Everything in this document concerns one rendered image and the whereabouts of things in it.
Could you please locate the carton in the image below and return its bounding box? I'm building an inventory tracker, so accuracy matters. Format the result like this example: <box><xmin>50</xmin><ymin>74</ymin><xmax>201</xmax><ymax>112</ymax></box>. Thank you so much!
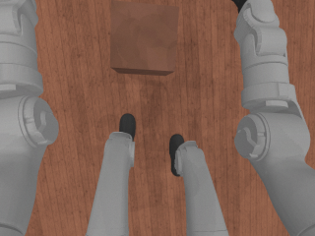
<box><xmin>110</xmin><ymin>0</ymin><xmax>179</xmax><ymax>76</ymax></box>

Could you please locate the robot right thigh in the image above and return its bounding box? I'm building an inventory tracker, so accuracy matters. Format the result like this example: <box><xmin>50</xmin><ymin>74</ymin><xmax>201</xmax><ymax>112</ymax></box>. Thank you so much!
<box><xmin>175</xmin><ymin>146</ymin><xmax>229</xmax><ymax>236</ymax></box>

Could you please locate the left robot upper arm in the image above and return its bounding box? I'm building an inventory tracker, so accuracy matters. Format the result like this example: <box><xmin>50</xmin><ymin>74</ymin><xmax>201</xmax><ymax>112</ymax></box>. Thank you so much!
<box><xmin>0</xmin><ymin>94</ymin><xmax>59</xmax><ymax>236</ymax></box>

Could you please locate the robot left forearm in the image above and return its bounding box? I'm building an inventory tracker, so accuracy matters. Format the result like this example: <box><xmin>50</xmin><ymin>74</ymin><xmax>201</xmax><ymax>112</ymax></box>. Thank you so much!
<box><xmin>0</xmin><ymin>0</ymin><xmax>43</xmax><ymax>100</ymax></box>

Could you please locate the robot right shin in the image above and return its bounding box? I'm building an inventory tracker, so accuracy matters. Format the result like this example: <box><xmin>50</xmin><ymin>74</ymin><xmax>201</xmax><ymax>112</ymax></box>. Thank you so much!
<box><xmin>174</xmin><ymin>141</ymin><xmax>205</xmax><ymax>169</ymax></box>

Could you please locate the robot right hand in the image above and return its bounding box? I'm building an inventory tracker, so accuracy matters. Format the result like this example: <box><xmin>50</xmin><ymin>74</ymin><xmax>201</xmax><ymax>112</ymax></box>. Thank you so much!
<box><xmin>231</xmin><ymin>0</ymin><xmax>247</xmax><ymax>14</ymax></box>

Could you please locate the robot right forearm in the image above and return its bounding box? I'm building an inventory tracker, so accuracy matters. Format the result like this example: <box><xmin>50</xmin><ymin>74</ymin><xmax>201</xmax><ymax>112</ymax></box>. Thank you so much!
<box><xmin>233</xmin><ymin>0</ymin><xmax>311</xmax><ymax>142</ymax></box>

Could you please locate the right robot upper arm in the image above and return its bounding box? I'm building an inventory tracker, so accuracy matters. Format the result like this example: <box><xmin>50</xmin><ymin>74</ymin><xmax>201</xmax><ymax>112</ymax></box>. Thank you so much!
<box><xmin>234</xmin><ymin>112</ymin><xmax>315</xmax><ymax>236</ymax></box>

